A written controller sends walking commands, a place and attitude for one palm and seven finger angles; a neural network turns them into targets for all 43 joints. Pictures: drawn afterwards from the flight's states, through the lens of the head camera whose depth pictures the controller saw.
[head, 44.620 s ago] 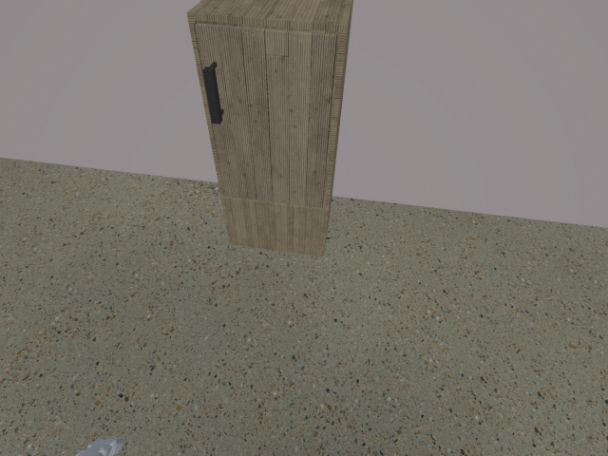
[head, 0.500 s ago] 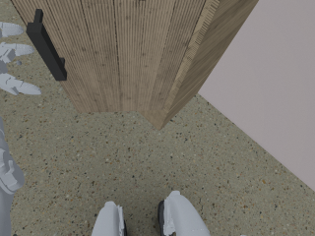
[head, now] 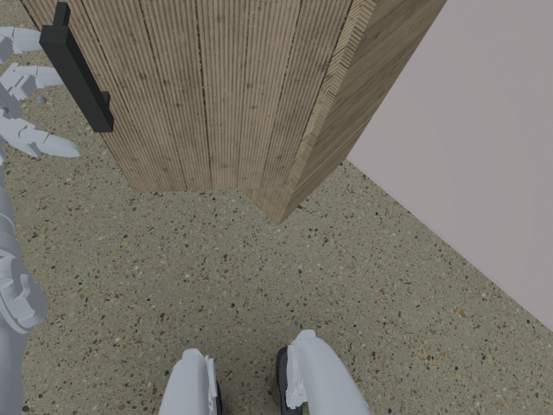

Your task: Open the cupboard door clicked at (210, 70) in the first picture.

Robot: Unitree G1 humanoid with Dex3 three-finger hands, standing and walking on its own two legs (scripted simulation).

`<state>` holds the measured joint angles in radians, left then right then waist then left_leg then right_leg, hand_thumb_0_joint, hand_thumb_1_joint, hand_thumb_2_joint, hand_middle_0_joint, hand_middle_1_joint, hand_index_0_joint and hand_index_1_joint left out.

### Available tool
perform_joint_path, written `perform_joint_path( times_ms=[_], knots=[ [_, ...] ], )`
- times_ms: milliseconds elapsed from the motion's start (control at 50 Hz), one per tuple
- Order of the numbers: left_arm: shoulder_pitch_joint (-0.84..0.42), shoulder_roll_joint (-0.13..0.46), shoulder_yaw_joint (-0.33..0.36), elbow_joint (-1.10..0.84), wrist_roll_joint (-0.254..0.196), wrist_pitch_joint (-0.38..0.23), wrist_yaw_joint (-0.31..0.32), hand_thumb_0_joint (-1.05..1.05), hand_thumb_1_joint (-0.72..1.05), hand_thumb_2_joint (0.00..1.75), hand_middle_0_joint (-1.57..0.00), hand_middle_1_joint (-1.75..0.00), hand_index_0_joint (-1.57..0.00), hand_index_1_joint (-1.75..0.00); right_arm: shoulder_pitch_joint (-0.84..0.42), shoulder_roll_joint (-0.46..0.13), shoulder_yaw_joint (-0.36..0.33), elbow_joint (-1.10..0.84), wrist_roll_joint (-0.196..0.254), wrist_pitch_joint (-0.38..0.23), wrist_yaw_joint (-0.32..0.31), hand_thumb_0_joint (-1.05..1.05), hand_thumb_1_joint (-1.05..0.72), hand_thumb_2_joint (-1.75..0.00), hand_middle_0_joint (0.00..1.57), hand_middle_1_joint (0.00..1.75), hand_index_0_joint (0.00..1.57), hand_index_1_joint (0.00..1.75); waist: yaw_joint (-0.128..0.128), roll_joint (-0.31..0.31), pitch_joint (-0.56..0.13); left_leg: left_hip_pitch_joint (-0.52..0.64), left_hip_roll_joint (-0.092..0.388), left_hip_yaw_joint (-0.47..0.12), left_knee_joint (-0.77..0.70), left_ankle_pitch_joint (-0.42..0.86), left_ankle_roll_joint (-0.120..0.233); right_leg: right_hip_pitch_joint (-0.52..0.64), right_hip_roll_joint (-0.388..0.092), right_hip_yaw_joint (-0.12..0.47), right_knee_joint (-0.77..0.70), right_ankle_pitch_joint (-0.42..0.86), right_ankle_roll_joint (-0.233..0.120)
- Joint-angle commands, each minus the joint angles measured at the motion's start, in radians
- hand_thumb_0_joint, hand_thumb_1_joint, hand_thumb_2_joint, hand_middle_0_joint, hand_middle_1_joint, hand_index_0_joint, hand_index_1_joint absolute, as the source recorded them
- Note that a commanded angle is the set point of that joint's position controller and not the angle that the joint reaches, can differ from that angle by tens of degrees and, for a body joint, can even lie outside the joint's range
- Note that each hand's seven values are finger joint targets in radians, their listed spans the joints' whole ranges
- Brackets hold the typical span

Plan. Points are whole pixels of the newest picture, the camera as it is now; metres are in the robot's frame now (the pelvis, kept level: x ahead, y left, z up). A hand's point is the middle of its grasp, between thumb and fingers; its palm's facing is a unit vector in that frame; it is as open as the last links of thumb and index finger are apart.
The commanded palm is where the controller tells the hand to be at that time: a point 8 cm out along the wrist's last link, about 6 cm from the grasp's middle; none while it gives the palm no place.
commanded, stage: slide the fingers in behind the handle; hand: left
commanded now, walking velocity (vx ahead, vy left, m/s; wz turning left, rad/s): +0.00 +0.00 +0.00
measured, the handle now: (85, 74) +0.56 +0.21 +0.06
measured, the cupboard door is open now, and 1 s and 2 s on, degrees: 49 48 48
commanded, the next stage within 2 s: close the thumb around the handle in 1.32 s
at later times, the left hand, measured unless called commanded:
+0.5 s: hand (73, 99) +0.51 +0.22 +0.07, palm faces -0.02 -1.00 -0.02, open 13.9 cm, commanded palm +0.50 +0.26 +0.06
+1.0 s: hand (99, 98) +0.51 +0.19 +0.07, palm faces +0.01 -1.00 -0.03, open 14.0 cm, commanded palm +0.49 +0.23 +0.06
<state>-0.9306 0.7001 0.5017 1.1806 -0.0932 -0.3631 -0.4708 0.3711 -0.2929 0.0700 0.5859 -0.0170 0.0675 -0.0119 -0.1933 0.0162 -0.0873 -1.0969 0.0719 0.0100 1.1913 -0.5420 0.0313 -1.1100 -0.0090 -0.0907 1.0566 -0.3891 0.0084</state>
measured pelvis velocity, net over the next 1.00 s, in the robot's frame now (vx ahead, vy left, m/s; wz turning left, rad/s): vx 0.01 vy -0.01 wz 0.02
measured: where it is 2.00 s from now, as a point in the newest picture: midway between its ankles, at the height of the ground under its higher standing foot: (251, 414)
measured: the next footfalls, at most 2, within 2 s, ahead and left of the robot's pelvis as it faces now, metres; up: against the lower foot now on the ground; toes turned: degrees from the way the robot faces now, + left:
none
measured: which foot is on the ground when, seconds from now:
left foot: down 0.00-1.00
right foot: down 0.00-1.00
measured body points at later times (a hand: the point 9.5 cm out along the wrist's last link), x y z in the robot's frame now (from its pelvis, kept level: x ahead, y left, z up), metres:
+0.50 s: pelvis +0.01 +0.00 +0.01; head +0.16 +0.03 +0.43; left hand +0.51 +0.28 +0.07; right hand +0.03 -0.26 -0.10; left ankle +0.00 +0.09 -0.64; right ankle +0.05 -0.13 -0.64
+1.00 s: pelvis +0.01 -0.01 +0.01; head +0.16 +0.01 +0.43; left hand +0.51 +0.24 +0.07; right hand +0.03 -0.27 -0.10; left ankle +0.00 +0.09 -0.64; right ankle +0.05 -0.13 -0.64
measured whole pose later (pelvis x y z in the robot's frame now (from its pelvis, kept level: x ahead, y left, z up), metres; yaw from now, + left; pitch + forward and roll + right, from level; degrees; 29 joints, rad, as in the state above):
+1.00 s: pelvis +0.01 -0.01 +0.01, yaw +1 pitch +24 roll -3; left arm -0.88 0.50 0.41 1.12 -0.09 -0.42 -0.27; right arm 0.37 -0.27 0.04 0.60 -0.03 0.06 0.01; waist -0.17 0.03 -0.10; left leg -1.02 0.06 0.02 1.14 -0.54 0.02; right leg -1.06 -0.02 -0.08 1.05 -0.41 0.00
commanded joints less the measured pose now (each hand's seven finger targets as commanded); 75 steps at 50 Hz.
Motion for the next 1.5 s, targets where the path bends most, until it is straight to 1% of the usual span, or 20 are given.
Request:
perform_joint_path(
  times_ms=[0,120,180,220,340,380,440,620,740,820,920,980,1060,1120,1180,1240,1300,1360,1460,1480],
  knots=[
    [-0.397,0.307,0.044,-0.232,-0.026,-0.071,0.028,0.0,-0.5,0.3,-0.3,-1.2,-0.3,-1.2,0.183,-0.193,-0.072,-0.04,0.0,-0.013,-0.013,0.0,-0.9,-0.9,0.2,0.3,0.2,0.3,0.012,0.224,-0.553,0.38,-0.033,-0.079,-0.162,0.448,-0.015,0.276,0.051,0.039,-0.081,0.217,-0.032],
    [-0.412,0.241,-0.002,-0.224,-0.021,-0.07,0.053,0.0,-0.5,0.3,-0.3,-1.2,-0.3,-1.2,0.184,-0.191,-0.074,-0.028,-0.001,-0.012,-0.01,0.0,-0.9,-0.9,0.2,0.3,0.2,0.3,-0.014,0.17,-0.49,0.373,-0.029,-0.086,-0.174,0.405,-0.013,0.247,0.053,0.033,-0.097,0.179,-0.028],
    [-0.401,0.221,-0.002,-0.249,-0.029,-0.078,0.054,0.0,-0.5,0.3,-0.3,-1.2,-0.3,-1.2,0.19,-0.189,-0.078,-0.03,-0.003,-0.017,-0.01,0.0,-0.9,-0.9,0.2,0.3,0.2,0.3,0.003,0.22,-0.56,0.43,-0.032,-0.088,-0.173,0.472,-0.021,0.257,0.052,0.034,-0.088,0.216,-0.032],
    [-0.379,0.158,-0.037,-0.26,-0.032,-0.08,0.058,0.0,-0.5,0.3,-0.3,-1.2,-0.3,-1.2,0.192,-0.183,-0.082,-0.027,-0.005,-0.017,-0.004,0.0,-0.9,-0.9,0.2,0.3,0.2,0.3,0.0,0.218,-0.562,0.466,-0.028,-0.092,-0.171,0.51,-0.027,0.234,0.053,0.027,-0.091,0.221,-0.031],
    [-0.353,0.108,-0.053,-0.254,-0.039,-0.076,0.085,0.0,-0.5,0.3,-0.3,-1.2,-0.3,-1.2,0.19,-0.174,-0.088,-0.023,-0.004,-0.009,0.001,0.0,-0.9,-0.9,0.2,0.3,0.2,0.3,0.001,0.18,-0.519,0.453,-0.029,-0.087,-0.178,0.527,-0.027,0.25,0.054,0.025,-0.098,0.242,-0.03],
    [-0.333,0.137,-0.02,-0.275,-0.036,-0.084,0.104,0.0,-0.5,0.3,-0.3,-1.2,-0.3,-1.2,0.192,-0.173,-0.088,-0.029,-0.007,-0.007,0.003,0.0,-0.9,-0.9,0.2,0.3,0.2,0.3,0.022,0.199,-0.544,0.467,-0.03,-0.086,-0.179,0.569,-0.033,0.272,0.053,0.025,-0.092,0.266,-0.033],
    [-0.335,0.104,-0.049,-0.289,-0.017,-0.096,0.132,0.0,-0.5,0.3,-0.3,-1.2,-0.3,-1.2,0.183,-0.162,-0.089,-0.036,-0.007,-0.004,0.009,0.0,-0.9,-0.9,0.2,0.3,0.2,0.3,0.01,0.154,-0.513,0.43,-0.032,-0.075,-0.181,0.53,-0.024,0.292,0.052,0.029,-0.096,0.272,-0.028],
    [-0.348,0.102,-0.039,-0.278,-0.018,-0.118,0.156,0.0,-0.5,0.3,-0.3,-1.2,-0.3,-1.2,0.176,-0.161,-0.09,-0.033,-0.007,-0.008,0.004,0.0,-0.9,-0.9,0.2,0.3,0.2,0.3,0.013,0.146,-0.524,0.4,-0.04,-0.063,-0.179,0.5,-0.021,0.333,0.047,0.042,-0.09,0.296,-0.028],
    [-0.352,0.02,-0.098,-0.267,-0.025,-0.117,0.15,0.0,-0.5,0.3,-0.3,-1.2,-0.3,-1.2,0.171,-0.155,-0.092,-0.028,-0.005,-0.015,0.006,0.0,-0.9,-0.9,0.2,0.3,0.2,0.3,-0.003,0.131,-0.518,0.397,-0.043,-0.059,-0.178,0.477,-0.017,0.331,0.047,0.046,-0.096,0.296,-0.026],
    [-0.35,0.035,-0.074,-0.286,-0.031,-0.122,0.163,0.0,-0.5,0.3,-0.3,-1.2,-0.3,-1.2,0.174,-0.156,-0.094,-0.025,-0.007,-0.017,0.006,0.0,-0.9,-0.9,0.2,0.3,0.2,0.3,0.01,0.134,-0.559,0.409,-0.044,-0.06,-0.175,0.499,-0.019,0.347,0.045,0.046,-0.09,0.313,-0.027],
    [-0.364,0.041,-0.076,-0.253,-0.006,-0.123,0.202,0.0,-0.5,0.3,-0.3,-1.2,-0.3,-1.2,0.169,-0.15,-0.089,-0.026,-0.008,-0.019,0.008,0.0,-0.9,-0.9,0.2,0.3,0.2,0.3,0.006,0.111,-0.494,0.331,-0.051,-0.048,-0.18,0.421,-0.011,0.359,0.041,0.055,-0.093,0.287,-0.025],
    [-0.357,0.051,-0.075,-0.291,0.01,-0.144,0.204,0.0,-0.5,0.3,-0.3,-1.2,-0.3,-1.2,0.174,-0.151,-0.094,-0.029,-0.011,-0.023,0.011,0.0,-0.9,-0.9,0.2,0.3,0.2,0.3,0.018,0.153,-0.56,0.386,-0.051,-0.048,-0.174,0.462,-0.014,0.359,0.041,0.056,-0.085,0.305,-0.027],
    [-0.369,0.054,-0.069,-0.238,-0.014,-0.133,0.183,0.0,-0.5,0.3,-0.3,-1.2,-0.3,-1.2,0.168,-0.153,-0.087,-0.031,-0.005,-0.027,0.003,0.0,-0.9,-0.9,0.2,0.3,0.2,0.3,0.001,0.09,-0.501,0.3,-0.057,-0.036,-0.179,0.375,-0.002,0.398,0.042,0.068,-0.103,0.281,-0.027],
    [-0.375,0.1,-0.037,-0.236,-0.017,-0.128,0.169,0.0,-0.5,0.3,-0.3,-1.2,-0.3,-1.2,0.166,-0.158,-0.086,-0.03,-0.003,-0.031,-0.003,0.0,-0.9,-0.9,0.2,0.3,0.2,0.3,0.012,0.088,-0.528,0.279,-0.058,-0.034,-0.178,0.357,-0.001,0.423,0.04,0.077,-0.102,0.277,-0.026],
    [-0.358,0.092,-0.042,-0.277,-0.02,-0.143,0.159,0.0,-0.5,0.3,-0.3,-1.2,-0.3,-1.2,0.169,-0.156,-0.088,-0.03,-0.006,-0.036,-0.001,0.0,-0.9,-0.9,0.2,0.3,0.2,0.3,0.025,0.147,-0.588,0.343,-0.056,-0.038,-0.171,0.426,-0.007,0.409,0.039,0.072,-0.087,0.318,-0.029],
    [-0.327,0.077,-0.05,-0.214,-0.021,-0.126,0.158,0.0,-0.5,0.3,-0.3,-1.2,-0.3,-1.2,0.165,-0.157,-0.086,-0.029,-0.002,-0.033,0.0,0.0,-0.9,-0.9,0.2,0.3,0.2,0.3,0.013,0.09,-0.494,0.286,-0.055,-0.035,-0.179,0.369,-0.003,0.395,0.041,0.07,-0.102,0.274,-0.024],
    [-0.357,0.062,-0.067,-0.221,-0.021,-0.121,0.155,0.0,-0.5,0.3,-0.3,-1.2,-0.3,-1.2,0.163,-0.158,-0.087,-0.028,-0.002,-0.035,-0.001,0.0,-0.9,-0.9,0.2,0.3,0.2,0.3,0.009,0.125,-0.5,0.305,-0.056,-0.037,-0.18,0.358,-0.005,0.364,0.041,0.066,-0.101,0.25,-0.026],
    [-0.388,0.081,-0.057,-0.23,-0.022,-0.124,0.162,0.0,-0.5,0.3,-0.3,-1.2,-0.3,-1.2,0.167,-0.162,-0.085,-0.03,-0.003,-0.039,-0.005,0.0,-0.9,-0.9,0.2,0.3,0.2,0.3,-0.001,0.103,-0.483,0.299,-0.055,-0.046,-0.182,0.347,-0.001,0.35,0.043,0.061,-0.1,0.231,-0.028],
    [-0.43,0.096,-0.052,-0.283,-0.021,-0.149,0.163,0.0,-0.33,0.37,-0.31,-1.22,-0.31,-1.22,0.174,-0.168,-0.088,-0.025,-0.011,-0.047,-0.005,0.0,-0.9,-0.9,0.2,0.3,0.2,0.3,0.0,0.157,-0.574,0.374,-0.051,-0.06,-0.165,0.42,-0.009,0.325,0.042,0.056,-0.078,0.257,-0.031],
    [-0.403,0.128,-0.021,-0.278,-0.018,-0.152,0.164,0.0,-0.28,0.4,-0.32,-1.22,-0.32,-1.22,0.176,-0.17,-0.091,-0.021,-0.013,-0.045,-0.004,0.0,-0.9,-0.9,0.2,0.3,0.2,0.3,0.021,0.165,-0.604,0.392,-0.049,-0.065,-0.165,0.441,-0.016,0.333,0.042,0.054,-0.075,0.263,-0.031]
  ],
)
